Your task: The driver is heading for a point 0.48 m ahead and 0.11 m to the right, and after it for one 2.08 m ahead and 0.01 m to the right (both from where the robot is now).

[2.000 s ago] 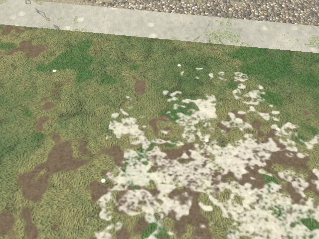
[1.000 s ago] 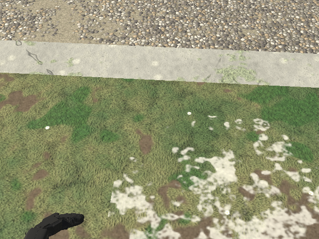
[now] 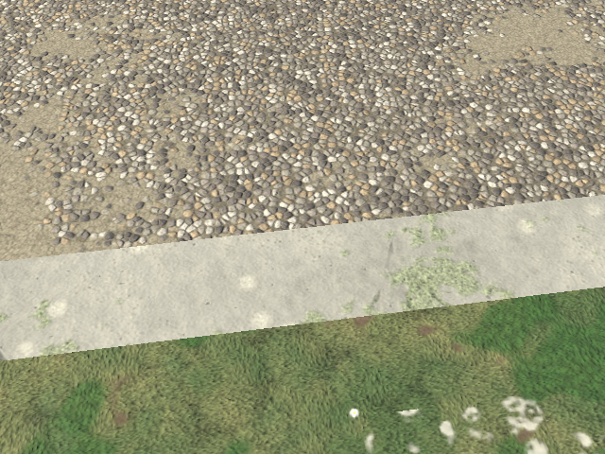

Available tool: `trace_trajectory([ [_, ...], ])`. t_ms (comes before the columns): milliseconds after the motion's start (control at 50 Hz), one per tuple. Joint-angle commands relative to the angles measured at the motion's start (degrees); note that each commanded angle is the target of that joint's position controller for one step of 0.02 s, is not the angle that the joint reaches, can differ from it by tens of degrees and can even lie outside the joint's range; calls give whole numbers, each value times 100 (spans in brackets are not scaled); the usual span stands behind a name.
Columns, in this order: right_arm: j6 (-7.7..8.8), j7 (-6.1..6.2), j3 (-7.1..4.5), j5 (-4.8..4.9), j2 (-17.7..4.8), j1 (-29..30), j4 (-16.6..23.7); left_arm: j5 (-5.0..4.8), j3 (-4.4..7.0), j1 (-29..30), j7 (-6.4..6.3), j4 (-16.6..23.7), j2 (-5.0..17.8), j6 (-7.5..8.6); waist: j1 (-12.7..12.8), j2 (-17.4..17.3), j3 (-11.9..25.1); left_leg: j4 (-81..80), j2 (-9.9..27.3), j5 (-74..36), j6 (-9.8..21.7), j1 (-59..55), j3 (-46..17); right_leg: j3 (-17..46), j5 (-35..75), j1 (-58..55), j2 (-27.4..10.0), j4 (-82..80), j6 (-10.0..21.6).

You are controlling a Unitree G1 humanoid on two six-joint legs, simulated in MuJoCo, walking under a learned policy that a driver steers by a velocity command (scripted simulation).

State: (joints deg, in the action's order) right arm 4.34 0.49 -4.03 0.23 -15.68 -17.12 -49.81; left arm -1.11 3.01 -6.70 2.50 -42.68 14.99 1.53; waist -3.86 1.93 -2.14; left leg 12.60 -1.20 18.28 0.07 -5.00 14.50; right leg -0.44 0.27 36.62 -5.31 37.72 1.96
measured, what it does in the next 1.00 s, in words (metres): walks ahead: right foot, then left foot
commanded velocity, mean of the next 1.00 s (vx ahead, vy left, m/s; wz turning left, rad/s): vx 0.32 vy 0.00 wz -0.14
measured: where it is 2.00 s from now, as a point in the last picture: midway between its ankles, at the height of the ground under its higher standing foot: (329, 430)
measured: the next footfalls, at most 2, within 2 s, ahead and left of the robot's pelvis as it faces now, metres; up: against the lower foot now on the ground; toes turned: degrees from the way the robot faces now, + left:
right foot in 0.08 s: +0.22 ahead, -0.11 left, +0.00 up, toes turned -6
left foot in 0.56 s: +0.55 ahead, +0.02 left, +0.00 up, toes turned -18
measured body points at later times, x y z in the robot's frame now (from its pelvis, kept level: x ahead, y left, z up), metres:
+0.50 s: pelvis +0.29 -0.04 +0.00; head +0.32 -0.06 +0.45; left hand +0.42 +0.23 -0.10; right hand +0.45 -0.33 -0.08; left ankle +0.51 +0.06 -0.70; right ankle +0.19 -0.11 -0.73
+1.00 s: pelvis +0.43 -0.07 +0.00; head +0.46 -0.08 +0.45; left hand +0.62 +0.19 -0.09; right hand +0.53 -0.37 -0.11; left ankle +0.51 +0.04 -0.73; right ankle +0.46 -0.20 -0.74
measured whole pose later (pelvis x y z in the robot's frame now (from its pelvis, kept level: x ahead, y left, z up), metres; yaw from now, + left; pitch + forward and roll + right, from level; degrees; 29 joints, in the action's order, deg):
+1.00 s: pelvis +0.43 -0.07 +0.00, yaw -5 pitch +2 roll +0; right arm -2.1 1.1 -4.7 1.1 -18.1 -10.7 -41.9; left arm 0.2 3.3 -8.7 -1.7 -39.0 15.9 0.8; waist -2.0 -1.4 -2.0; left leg 29.7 -6.5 9.3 0.8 21.8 -10.7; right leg 5.1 -11.1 19.1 1.5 29.4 -1.2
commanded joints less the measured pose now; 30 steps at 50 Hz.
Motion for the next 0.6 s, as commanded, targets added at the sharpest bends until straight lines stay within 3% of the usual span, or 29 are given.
trace_trajectory([
  [20,-89,65,-295,92,-1150,75,245,-2,123,466,95,648,461,65,153,-526,-200,280,1835,-4294,731,-212,-292,-333,-628,10,222,-181,266],
  [40,-136,88,-321,112,-1234,132,269,-7,191,227,98,641,580,44,326,-644,29,769,1817,-5277,666,-278,-230,-513,-947,-411,434,-133,387],
  [60,-190,105,-332,123,-1285,206,294,-26,303,-333,86,538,770,26,662,-688,357,1605,1732,-5918,584,-181,-154,-644,-1144,-1142,679,-168,539],
  [80,-213,118,-297,139,-1231,302,325,-41,488,-1263,20,306,1074,14,1177,-561,832,2859,1494,-5662,389,379,-22,-611,-822,-2528,917,-561,764],
  [100,-155,119,-166,-34,-890,141,440,-52,670,-2008,-115,147,1619,-56,1354,302,1347,4710,1164,-3242,110,1905,-17,837,-725,-4238,69,-669,1126],
  [120,34,51,38,-101,-241,-181,770,-73,684,-1577,-118,342,2008,6,657,1468,1887,6694,-217,1458,-234,4299,-894,4318,-1847,-5782,-1220,-1612,2317],
  [140,279,-57,-36,102,-761,364,829,-26,527,-1686,-67,434,1512,89,1087,664,2191,6992,16,1435,-82,4914,-2059,4720,-2169,-5906,-1371,-2176,2228],
  [160,388,-106,-56,273,-870,774,975,15,447,-1543,-65,397,1213,167,1068,408,1437,6761,274,981,68,5204,-2006,3854,-1849,-5358,-1200,-2168,1965],
  [180,433,-75,-39,187,-797,809,948,0,396,-1195,-55,414,1061,215,761,-164,864,6144,547,528,111,4988,-1984,3125,-1174,-4450,-917,-2146,1729],
  [200,411,-30,-87,14,-863,818,882,10,336,-844,-76,480,849,232,564,-208,664,5606,728,274,77,4596,-1976,2622,-593,-3796,-698,-2183,1577],
  [220,343,-37,-115,-35,-884,707,855,73,294,-654,-107,588,781,233,397,-89,553,5404,806,90,28,4246,-1995,2392,-181,-3339,-566,-2302,1553],
  [280,169,-34,-88,-112,-695,693,909,45,335,-705,-201,603,944,255,286,-93,421,4668,769,-251,-252,3992,-1833,1946,591,-2682,-392,-2500,1596],
  [320,128,-22,-33,-123,-564,1111,1054,27,374,-856,-284,559,1079,238,404,-46,254,3851,662,-920,-409,4051,-1754,1656,594,-2444,-201,-2532,1470],
  [380,160,-74,44,-87,-405,1722,1210,-2,383,-1059,-342,498,1097,173,666,168,171,2501,373,-2073,-452,3620,-1697,1409,-1,-2184,108,-2426,1160],
  [440,220,-152,39,-23,-481,2047,1320,-13,373,-1332,-353,353,1060,134,829,280,115,1878,224,-2520,-375,3384,-1711,1579,-134,-2370,-10,-2190,1027],
  [500,317,-255,-4,-104,-597,1898,1274,53,312,-1508,-406,197,876,72,819,410,265,1522,179,-2431,-80,3353,-1683,1686,765,-3172,-244,-1517,837],
  [540,361,-266,-65,-145,-701,1361,1104,91,290,-1260,-410,226,854,50,489,494,483,1247,55,-2381,213,2751,-1488,1582,1801,-3377,-163,-850,625],
  [560,389,-251,-115,-204,-863,927,995,116,253,-1206,-405,275,769,62,275,353,817,1190,214,-3364,402,1950,-1550,1363,2047,-3247,134,-132,416],
  [580,402,-252,-161,-307,-1216,404,965,229,157,-1561,-407,379,538,96,287,-451,1678,1757,1177,-5480,972,231,-2635,1139,547,-2281,546,1321,111],
  [600,296,-282,-149,-243,-1164,120,796,172,85,-2464,-370,161,401,115,450,-1764,2427,1638,2334,-6139,2030,-1145,-4391,726,-3492,-959,1114,3093,-362],
])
